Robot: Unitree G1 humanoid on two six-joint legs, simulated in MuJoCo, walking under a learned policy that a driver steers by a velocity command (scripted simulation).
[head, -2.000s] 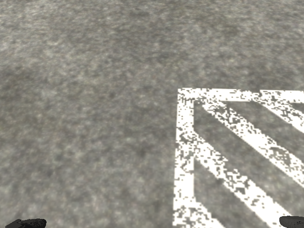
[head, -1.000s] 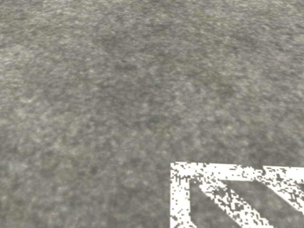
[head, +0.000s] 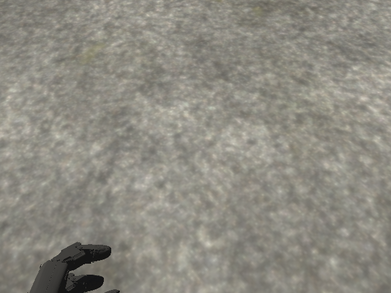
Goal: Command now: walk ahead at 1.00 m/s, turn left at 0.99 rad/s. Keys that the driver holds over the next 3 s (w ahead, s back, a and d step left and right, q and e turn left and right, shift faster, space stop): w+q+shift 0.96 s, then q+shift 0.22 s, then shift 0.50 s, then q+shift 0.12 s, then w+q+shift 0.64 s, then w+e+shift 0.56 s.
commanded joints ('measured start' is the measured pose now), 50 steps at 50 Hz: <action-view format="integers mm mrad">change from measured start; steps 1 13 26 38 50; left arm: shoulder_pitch -33 356 388 80 377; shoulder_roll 102 89 273 95 285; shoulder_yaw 27 74 112 36 125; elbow -60 168 219 -36 29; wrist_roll -18 -13 -6 21 26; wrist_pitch -11 -40 -17 10 -11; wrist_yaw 1 28 58 9 54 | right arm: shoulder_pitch -87 -308 -255 -158 -107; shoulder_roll -186 -24 -102 -144 -92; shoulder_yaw -53 22 14 -29 4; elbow -78 -198 -205 -111 -144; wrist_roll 10 -34 -24 -9 1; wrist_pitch -25 48 45 -29 -20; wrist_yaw -3 53 63 -16 -25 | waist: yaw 50 128 -85 130 185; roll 23 -86 -132 -65 -285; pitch -8 -12 -115 73 -351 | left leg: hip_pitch -273 -780 -253 -399 -784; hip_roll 207 290 84 203 112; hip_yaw -207 111 388 -201 63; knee -89 984 435 -171 1131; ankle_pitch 571 93 168 259 -87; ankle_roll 61 -70 62 187 -60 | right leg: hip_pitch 393 665 763 148 1071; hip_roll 94 -146 -141 -11 -362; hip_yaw -73 99 -355 -72 751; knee -145 -526 -98 238 -445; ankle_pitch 130 -244 1210 -232 -522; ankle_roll -23 -116 -66 33 -215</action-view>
